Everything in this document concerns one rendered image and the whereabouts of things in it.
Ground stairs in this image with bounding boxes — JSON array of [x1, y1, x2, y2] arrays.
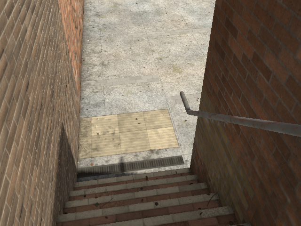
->
[[55, 168, 251, 226]]

